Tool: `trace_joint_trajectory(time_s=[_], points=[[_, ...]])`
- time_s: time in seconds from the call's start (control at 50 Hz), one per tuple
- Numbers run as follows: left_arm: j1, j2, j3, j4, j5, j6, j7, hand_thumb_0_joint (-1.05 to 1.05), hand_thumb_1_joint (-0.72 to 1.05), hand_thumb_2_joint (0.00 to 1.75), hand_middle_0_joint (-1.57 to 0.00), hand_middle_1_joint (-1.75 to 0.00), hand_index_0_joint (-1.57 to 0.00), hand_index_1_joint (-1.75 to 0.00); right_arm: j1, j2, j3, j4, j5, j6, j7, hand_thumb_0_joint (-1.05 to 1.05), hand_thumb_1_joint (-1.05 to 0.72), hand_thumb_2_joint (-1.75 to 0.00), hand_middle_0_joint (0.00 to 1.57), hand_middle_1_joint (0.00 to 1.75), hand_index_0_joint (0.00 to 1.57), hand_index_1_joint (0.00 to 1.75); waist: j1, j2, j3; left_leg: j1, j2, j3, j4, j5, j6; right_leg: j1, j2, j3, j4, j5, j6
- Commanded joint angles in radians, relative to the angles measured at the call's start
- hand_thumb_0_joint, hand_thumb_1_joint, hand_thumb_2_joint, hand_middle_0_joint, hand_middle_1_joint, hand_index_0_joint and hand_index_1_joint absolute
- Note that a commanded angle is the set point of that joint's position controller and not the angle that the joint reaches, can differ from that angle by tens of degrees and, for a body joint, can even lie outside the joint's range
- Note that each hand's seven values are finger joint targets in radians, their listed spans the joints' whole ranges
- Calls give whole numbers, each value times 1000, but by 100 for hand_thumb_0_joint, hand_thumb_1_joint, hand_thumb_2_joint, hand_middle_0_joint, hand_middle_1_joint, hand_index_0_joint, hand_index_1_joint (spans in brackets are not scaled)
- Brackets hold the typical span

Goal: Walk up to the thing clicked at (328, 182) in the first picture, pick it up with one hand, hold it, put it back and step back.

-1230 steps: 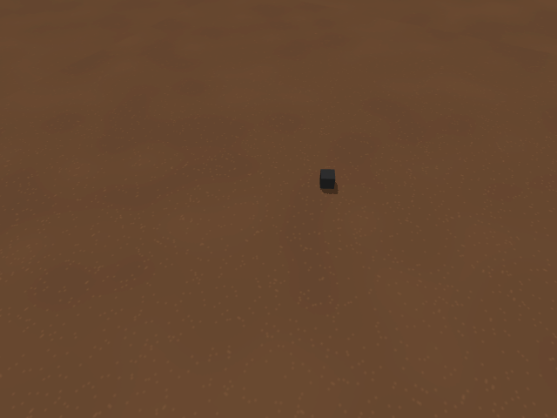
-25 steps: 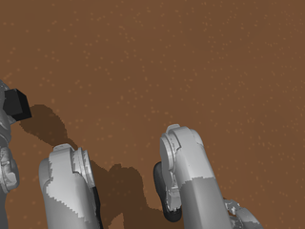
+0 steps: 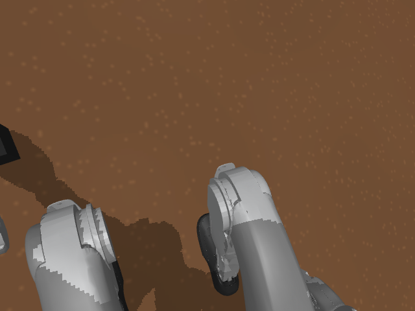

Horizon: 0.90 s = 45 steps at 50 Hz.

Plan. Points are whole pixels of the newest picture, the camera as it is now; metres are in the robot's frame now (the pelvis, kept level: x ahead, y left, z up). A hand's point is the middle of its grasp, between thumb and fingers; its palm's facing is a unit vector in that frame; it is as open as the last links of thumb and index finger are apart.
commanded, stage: rest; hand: left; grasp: from above
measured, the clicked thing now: out of the picture +0.43 +0.34 -0.27
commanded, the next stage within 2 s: open in 0.34 s
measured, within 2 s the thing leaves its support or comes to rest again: neither
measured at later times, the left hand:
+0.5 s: hand out of the picture +0.41 +0.35 -0.23, palm faces -0.38 -0.26 -0.89, open 9.2 cm
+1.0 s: hand out of the picture +0.42 +0.35 -0.23, palm faces -0.37 -0.25 -0.89, open 12.9 cm
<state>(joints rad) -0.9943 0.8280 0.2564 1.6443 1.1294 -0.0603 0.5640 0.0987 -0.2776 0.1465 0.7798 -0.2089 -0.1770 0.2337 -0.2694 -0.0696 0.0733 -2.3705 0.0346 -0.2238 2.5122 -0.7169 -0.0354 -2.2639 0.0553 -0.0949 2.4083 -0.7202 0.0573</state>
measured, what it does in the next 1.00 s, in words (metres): stands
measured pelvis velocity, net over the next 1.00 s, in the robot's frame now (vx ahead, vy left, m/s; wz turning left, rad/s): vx -0.01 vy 0.01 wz -0.05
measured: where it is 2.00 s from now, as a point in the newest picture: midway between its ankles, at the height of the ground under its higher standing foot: (170, 285)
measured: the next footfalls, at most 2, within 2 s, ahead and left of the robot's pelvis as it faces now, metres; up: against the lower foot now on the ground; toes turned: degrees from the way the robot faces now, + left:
none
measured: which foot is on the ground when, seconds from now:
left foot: down 0.00-1.00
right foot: down 0.00-1.00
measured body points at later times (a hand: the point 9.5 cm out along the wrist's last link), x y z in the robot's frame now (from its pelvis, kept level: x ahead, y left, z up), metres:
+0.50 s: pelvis -0.01 +0.00 +0.00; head +0.26 +0.11 +0.35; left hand +0.43 +0.36 -0.18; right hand +0.05 -0.26 -0.08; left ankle +0.06 +0.14 -0.27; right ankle +0.09 -0.13 -0.27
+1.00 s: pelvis -0.01 +0.01 +0.00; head +0.26 +0.12 +0.34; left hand +0.43 +0.36 -0.18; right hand +0.05 -0.24 -0.07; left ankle +0.06 +0.14 -0.27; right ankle +0.09 -0.13 -0.27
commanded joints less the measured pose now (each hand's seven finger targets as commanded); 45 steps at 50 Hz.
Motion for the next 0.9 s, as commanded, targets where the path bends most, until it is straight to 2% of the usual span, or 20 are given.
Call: trace_joint_trajectory(time_s=[0.0, 0.04, 0.08, 0.18, 0.24, 0.32, 0.34, 0.36, 0.42, 0.52, 0.54, 0.58, 0.6, 0.64, 0.68, 0.7, 0.8, 0.84, 0.86, 0.88], points=[[-270, 308, 24, -121, -7, -3, 70, 0, 62, 60, -113, -37, -110, -40, 215, -295, -64, 13, -1, -15, -3, 0, -91, -90, 20, 30, 20, 30, -8, 434, -730, 551, 19, 133, -230, 283, 47, 369, 30, -123, -217, 337, -78], [-265, 304, 14, -104, -1, 1, 73, 0, 61, 60, -112, -38, -109, -41, 212, -291, -59, 12, -3, -20, 2, 0, -91, -90, 20, 30, 20, 30, -13, 449, -720, 560, 20, 129, -232, 289, 44, 368, 31, -127, -211, 340, -80], [-306, 298, 2, -100, -8, 1, 73, 0, 62, 60, -113, -37, -110, -41, 216, -300, -54, 10, -9, -33, 7, 0, -91, -90, 20, 30, 20, 30, -41, 427, -684, 538, 19, 126, -221, 257, 48, 351, 30, -132, -216, 315, -77], [-246, 322, 14, -33, -12, -2, 75, 0, 65, 59, -114, -37, -111, -40, 212, -327, -49, 1, -8, -44, 10, 0, -91, -90, 20, 30, 20, 30, -36, 405, -661, 526, 22, 113, -234, 251, 46, 361, 34, -145, -223, 302, -77], [-268, 322, -20, -11, -10, -13, 67, 0, 62, 56, -112, -36, -109, -39, 195, -323, -38, -4, -11, -52, 13, 0, -91, -90, 20, 30, 20, 30, -47, 401, -630, 492, 22, 109, -229, 204, 51, 349, 39, -143, -230, 268, -79], [-283, 324, -32, -9, -18, -27, 71, 0, 64, 56, -114, -33, -111, -37, 188, -328, -20, -14, -17, -62, 14, 0, -90, -90, 20, 30, 20, 30, -52, 388, -619, 487, 22, 103, -231, 208, 51, 366, 41, -149, -237, 270, -75], [-237, 362, -5, 56, -5, -22, 75, 0, 64, 56, -114, -35, -111, -38, 202, -346, -22, -3, -21, -61, 12, 0, -91, -90, 20, 30, 20, 30, -58, 378, -611, 483, 22, 103, -225, 210, 53, 370, 40, -152, -235, 274, -73], [-248, 335, -32, 34, -1, -26, 71, 0, 64, 56, -113, -35, -110, -38, 196, -337, -20, -13, -19, -63, 14, 0, -90, -90, 20, 30, 20, 30, -60, 386, -606, 493, 22, 102, -229, 212, 50, 366, 40, -151, -230, 271, -76], [-276, 325, -47, 50, -7, -34, 84, 0, 63, 56, -112, -38, -109, -40, 185, -336, -9, -16, -24, -72, 14, 0, -90, -90, 20, 30, 20, 30, -72, 374, -582, 478, 23, 98, -222, 186, 53, 358, 45, -153, -242, 256, -73], [-281, 335, -46, 54, -5, -33, 104, 0, 23, 54, -72, -45, -71, -47, 178, -342, -5, -7, -27, -83, 19, 0, -90, -90, 20, 30, 20, 30, -67, 405, -586, 508, 28, 90, -234, 199, 44, 345, 50, -163, -236, 264, -76], [-291, 330, -55, 61, 1, -31, 105, 0, 15, 54, -68, -46, -67, -48, 180, -344, -2, -15, -28, -88, 23, 0, -90, -90, 20, 30, 20, 30, -83, 398, -572, 503, 25, 91, -227, 198, 45, 343, 46, -163, -231, 267, -75], [-291, 343, -39, 62, -8, -32, 115, 0, -1, 57, -61, -50, -59, -52, 183, -351, -1, -9, -31, -92, 26, 0, -90, -90, 20, 30, 20, 30, -74, 410, -575, 500, 27, 88, -240, 192, 43, 349, 48, -165, -236, 259, -76], [-306, 336, -55, 37, -7, -34, 114, 0, -6, 59, -58, -51, -56, -53, 175, -340, 1, -16, -28, -96, 29, 0, -90, -90, 20, 30, 20, 30, -72, 416, -579, 506, 27, 90, -235, 193, 43, 344, 50, -163, -235, 259, -76], [-315, 337, -61, 40, -1, -30, 116, 0, -14, 65, -52, -55, -50, -58, 178, -345, 5, -14, -32, -102, 33, 0, -90, -90, 20, 30, 20, 30, -81, 427, -588, 517, 27, 90, -230, 197, 43, 346, 49, -163, -234, 266, -76], [-302, 346, -46, 27, -10, -24, 121, 0, -19, 69, -49, -57, -46, -60, 174, -351, 2, -10, -31, -108, 37, 0, -90, -90, 20, 30, 20, 30, -69, 451, -590, 530, 28, 85, -243, 210, 36, 346, 45, -167, -226, 272, -77], [-290, 340, -50, 67, -6, -17, 117, 0, -21, 70, -47, -60, -44, -63, 182, -349, 1, -5, -31, -111, 41, 0, -90, -90, 20, 30, 20, 30, -81, 447, -574, 527, 30, 83, -236, 199, 37, 330, 44, -169, -219, 265, -77], [-281, 333, -50, 18, -15, -1, 112, 0, -32, 79, -37, -68, -34, -72, 176, -350, -2, -12, -27, -115, 52, 0, -90, -90, 20, 30, 20, 30, -65, 473, -610, 562, 30, 78, -249, 233, 31, 339, 47, -169, -218, 288, -81], [-292, 321, -63, 25, -21, 2, 106, 0, -37, 83, -32, -73, -29, -77, 171, -346, 0, -14, -25, -120, 58, 0, -90, -90, 20, 30, 20, 30, -76, 468, -589, 544, 31, 79, -239, 220, 35, 331, 46, -168, -219, 283, -80], [-273, 337, -41, 7, -27, 3, 108, 0, -40, 85, -30, -75, -27, -78, 175, -355, -4, -16, -22, -119, 56, 0, -90, -90, 20, 30, 20, 30, -63, 465, -614, 550, 30, 79, -248, 232, 34, 349, 48, -169, -226, 290, -79], [-274, 335, -48, 25, -27, 6, 108, 0, -42, 87, -28, -76, -25, -79, 174, -352, -4, -10, -19, -120, 58, 0, -90, -90, 20, 30, 20, 30, -70, 466, -594, 542, 30, 77, -247, 221, 34, 335, 43, -168, -219, 282, -80]])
